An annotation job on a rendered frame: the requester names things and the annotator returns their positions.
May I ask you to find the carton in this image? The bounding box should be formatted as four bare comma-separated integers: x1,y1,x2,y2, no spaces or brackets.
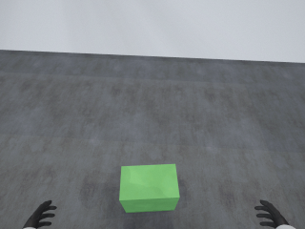
119,164,180,213

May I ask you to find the right robot hand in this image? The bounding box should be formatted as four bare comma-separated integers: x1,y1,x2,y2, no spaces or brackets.
255,199,290,229

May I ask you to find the left robot hand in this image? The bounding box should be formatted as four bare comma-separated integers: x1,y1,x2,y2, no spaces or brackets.
22,200,57,229

